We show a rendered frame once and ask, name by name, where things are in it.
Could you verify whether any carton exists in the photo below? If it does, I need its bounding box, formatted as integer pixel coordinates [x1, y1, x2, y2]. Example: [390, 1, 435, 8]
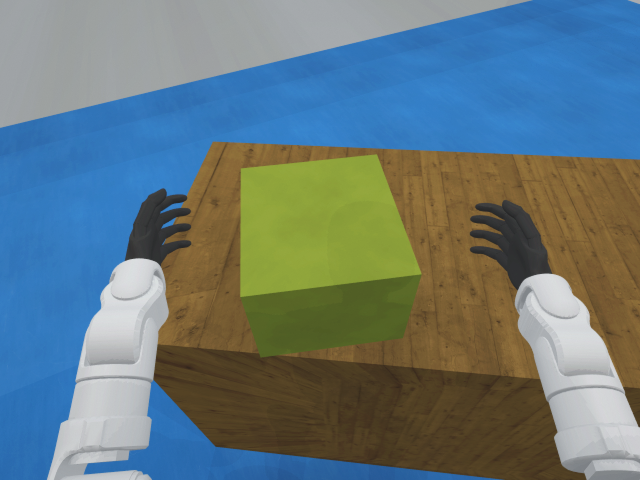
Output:
[240, 154, 422, 357]

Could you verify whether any robot right hand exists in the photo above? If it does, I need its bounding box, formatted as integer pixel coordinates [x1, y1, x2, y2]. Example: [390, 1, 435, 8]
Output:
[470, 200, 552, 290]

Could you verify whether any right robot forearm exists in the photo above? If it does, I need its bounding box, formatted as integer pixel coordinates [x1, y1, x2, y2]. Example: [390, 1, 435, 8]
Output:
[515, 274, 640, 480]

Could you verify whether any pedestal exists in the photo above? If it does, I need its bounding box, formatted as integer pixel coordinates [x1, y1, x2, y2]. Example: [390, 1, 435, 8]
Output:
[153, 142, 640, 480]

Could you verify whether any robot left hand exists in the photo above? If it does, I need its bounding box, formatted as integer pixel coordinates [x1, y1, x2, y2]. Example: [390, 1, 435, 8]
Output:
[125, 188, 191, 267]

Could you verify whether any left robot forearm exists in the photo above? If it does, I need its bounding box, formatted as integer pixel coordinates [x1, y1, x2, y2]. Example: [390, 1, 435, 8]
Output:
[47, 258, 169, 480]

